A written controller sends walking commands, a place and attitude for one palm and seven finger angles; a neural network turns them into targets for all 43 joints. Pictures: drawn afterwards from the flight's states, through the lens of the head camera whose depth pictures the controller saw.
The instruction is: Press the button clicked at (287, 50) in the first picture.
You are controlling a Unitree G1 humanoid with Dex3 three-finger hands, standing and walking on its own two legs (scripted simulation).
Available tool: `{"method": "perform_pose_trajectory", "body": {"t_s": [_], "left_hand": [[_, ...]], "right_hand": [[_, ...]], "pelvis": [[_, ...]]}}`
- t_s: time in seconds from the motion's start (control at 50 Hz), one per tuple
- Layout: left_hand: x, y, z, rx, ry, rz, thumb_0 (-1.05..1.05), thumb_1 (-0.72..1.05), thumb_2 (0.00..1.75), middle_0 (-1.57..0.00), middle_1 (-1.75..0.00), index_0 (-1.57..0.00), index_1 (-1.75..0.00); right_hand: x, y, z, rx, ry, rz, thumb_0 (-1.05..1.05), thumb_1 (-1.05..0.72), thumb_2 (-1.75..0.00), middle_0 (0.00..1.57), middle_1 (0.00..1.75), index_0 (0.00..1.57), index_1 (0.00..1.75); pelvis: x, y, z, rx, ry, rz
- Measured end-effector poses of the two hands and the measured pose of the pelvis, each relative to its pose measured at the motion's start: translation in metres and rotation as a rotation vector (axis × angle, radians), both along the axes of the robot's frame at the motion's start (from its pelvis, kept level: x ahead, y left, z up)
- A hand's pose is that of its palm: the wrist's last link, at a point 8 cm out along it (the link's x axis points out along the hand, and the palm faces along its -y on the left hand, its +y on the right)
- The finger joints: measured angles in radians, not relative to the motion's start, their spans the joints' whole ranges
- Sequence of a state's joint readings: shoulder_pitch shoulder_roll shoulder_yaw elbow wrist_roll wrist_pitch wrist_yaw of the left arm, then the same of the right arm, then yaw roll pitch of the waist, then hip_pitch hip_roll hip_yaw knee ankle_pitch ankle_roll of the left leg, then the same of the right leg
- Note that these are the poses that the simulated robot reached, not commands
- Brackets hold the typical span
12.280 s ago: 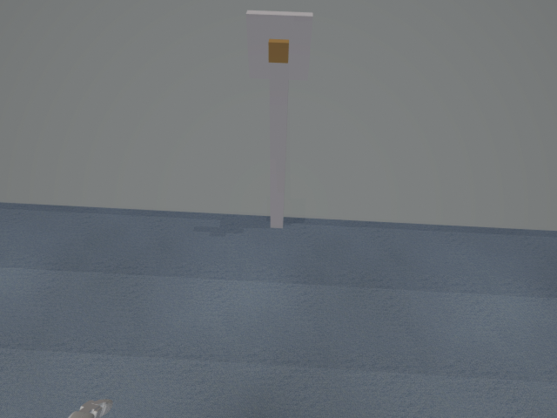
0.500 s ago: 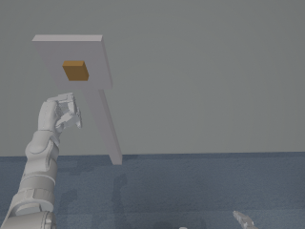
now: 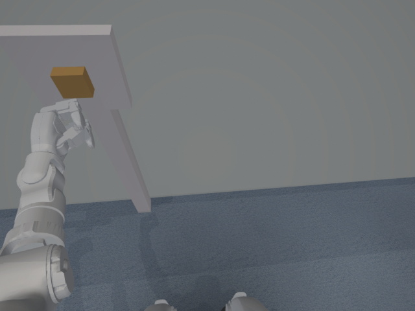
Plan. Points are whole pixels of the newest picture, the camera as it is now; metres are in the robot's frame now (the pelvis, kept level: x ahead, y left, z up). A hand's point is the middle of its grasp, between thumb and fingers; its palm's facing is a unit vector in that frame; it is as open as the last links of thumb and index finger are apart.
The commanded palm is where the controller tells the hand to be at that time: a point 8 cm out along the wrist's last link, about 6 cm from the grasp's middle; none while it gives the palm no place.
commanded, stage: aim a knuckle at the button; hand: left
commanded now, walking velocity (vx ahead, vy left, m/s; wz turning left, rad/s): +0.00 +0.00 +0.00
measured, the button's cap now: (74, 81) +0.53 +0.25 +0.11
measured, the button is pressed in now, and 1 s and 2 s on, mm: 0 0 13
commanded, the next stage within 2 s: press the button with the knuckle in 0.46 s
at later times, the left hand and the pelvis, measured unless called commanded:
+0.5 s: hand (92, 134) +0.43 +0.21 +0.08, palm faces +0.08 -1.00 -0.02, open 3.1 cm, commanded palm +0.40 +0.25 +0.08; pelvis +0.00 +0.00 +0.00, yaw +1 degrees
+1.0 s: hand (95, 119) +0.46 +0.20 +0.08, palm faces +0.08 -1.00 -0.02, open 3.1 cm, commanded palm +0.43 +0.26 +0.08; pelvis +0.00 -0.01 +0.00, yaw +1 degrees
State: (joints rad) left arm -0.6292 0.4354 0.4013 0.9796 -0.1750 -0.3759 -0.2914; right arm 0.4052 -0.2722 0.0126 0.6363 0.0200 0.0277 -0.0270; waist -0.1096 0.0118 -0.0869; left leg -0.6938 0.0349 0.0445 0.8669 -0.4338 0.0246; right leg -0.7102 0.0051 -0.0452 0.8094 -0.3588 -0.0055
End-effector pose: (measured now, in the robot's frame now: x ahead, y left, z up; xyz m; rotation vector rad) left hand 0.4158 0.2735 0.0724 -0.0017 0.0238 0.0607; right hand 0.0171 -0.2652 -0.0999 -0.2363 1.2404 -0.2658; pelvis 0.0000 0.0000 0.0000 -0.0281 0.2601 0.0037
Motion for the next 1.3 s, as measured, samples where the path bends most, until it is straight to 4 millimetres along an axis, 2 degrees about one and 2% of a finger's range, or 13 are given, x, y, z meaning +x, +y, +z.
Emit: {"method": "perform_pose_trajectory", "body": {"t_s": [0.08,0.24,0.34,0.44,0.6,0.74,0.92,1.0,1.1,1.3], "left_hand": [[-0.003,0.002,-0.004,0.007,0.006,0.013,0.02,0.90,0.90,-1.30,-1.50,-1.29,-1.50],[-0.007,-0.008,0.012,0.010,-0.044,0.001,0.02,0.90,0.90,-1.30,-1.50,-1.30,-1.50],[-0.009,-0.011,0.004,0.012,0.017,0.002,0.02,0.90,0.90,-1.30,-1.50,-1.30,-1.50],[-0.013,-0.014,0.000,0.023,0.004,0.016,0.02,0.90,0.90,-1.30,-1.50,-1.30,-1.50],[-0.004,-0.018,0.010,0.032,-0.023,0.017,0.02,0.90,0.90,-1.30,-1.50,-1.30,-1.50],[0.007,-0.017,0.008,0.021,0.014,0.025,0.02,0.90,0.90,-1.30,-1.50,-1.30,-1.50],[0.017,-0.018,0.014,0.024,-0.012,0.016,0.02,0.90,0.90,-1.30,-1.50,-1.30,-1.50],[0.021,-0.016,0.009,0.022,0.019,0.020,0.02,0.90,0.90,-1.30,-1.50,-1.30,-1.50],[0.026,-0.015,0.016,0.029,-0.020,0.024,0.02,0.90,0.90,-1.30,-1.50,-1.30,-1.50],[0.034,-0.008,0.013,0.030,0.009,0.008,-0.04,0.83,0.90,-1.30,-1.50,-1.30,-1.50]], "right_hand": [[0.007,0.005,0.001,0.003,-0.017,-0.002,0.00,-0.91,-0.89,0.21,0.30,0.20,0.30],[0.038,0.015,0.000,0.032,-0.092,0.035,0.00,-0.91,-0.89,0.21,0.30,0.20,0.30],[0.056,0.018,0.002,0.043,-0.143,0.064,0.00,-0.91,-0.89,0.21,0.30,0.20,0.30],[0.062,0.016,0.001,0.041,-0.152,0.085,0.00,-0.91,-0.89,0.21,0.30,0.20,0.30],[0.052,0.007,-0.002,0.030,-0.117,0.072,0.00,-0.91,-0.89,0.21,0.30,0.20,0.30],[0.033,-0.002,-0.003,0.018,-0.069,0.045,0.00,-0.91,-0.89,0.21,0.30,0.20,0.30],[0.010,-0.010,-0.004,0.009,-0.006,0.009,0.00,-0.91,-0.89,0.20,0.30,0.20,0.30],[0.006,-0.011,-0.003,0.002,0.002,-0.001,0.00,-0.91,-0.89,0.20,0.30,0.20,0.30],[0.003,-0.011,-0.003,-0.001,0.010,-0.003,0.00,-0.91,-0.89,0.20,0.30,0.20,0.30],[-0.002,-0.006,-0.004,-0.008,0.028,0.010,0.00,-0.91,-0.89,0.21,0.30,0.20,0.30]], "pelvis": [[0.002,0.002,0.001,-0.003,-0.001,0.001],[0.004,0.005,0.002,-0.006,-0.018,0.009],[0.003,0.004,0.002,-0.002,-0.023,0.014],[0.000,0.002,0.001,0.000,-0.022,0.016],[-0.001,-0.004,0.000,0.001,-0.023,0.022],[-0.001,-0.008,0.000,0.005,-0.012,0.017],[0.000,-0.012,-0.001,0.005,0.001,0.012],[-0.001,-0.012,-0.001,0.003,0.008,0.011],[-0.002,-0.011,-0.002,0.001,0.015,0.009],[-0.006,-0.008,-0.005,-0.007,0.032,0.021]]}}
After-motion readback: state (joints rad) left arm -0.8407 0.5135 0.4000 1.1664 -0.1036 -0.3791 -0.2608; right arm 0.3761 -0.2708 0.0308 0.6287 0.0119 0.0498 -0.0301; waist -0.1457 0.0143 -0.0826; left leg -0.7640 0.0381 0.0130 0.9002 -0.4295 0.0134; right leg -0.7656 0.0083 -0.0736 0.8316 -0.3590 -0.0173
